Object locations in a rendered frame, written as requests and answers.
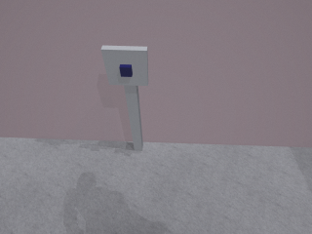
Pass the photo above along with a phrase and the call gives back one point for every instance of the button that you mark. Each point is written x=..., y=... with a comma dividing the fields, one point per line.
x=126, y=70

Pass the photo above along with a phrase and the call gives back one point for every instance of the panel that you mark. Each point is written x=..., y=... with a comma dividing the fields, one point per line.
x=137, y=57

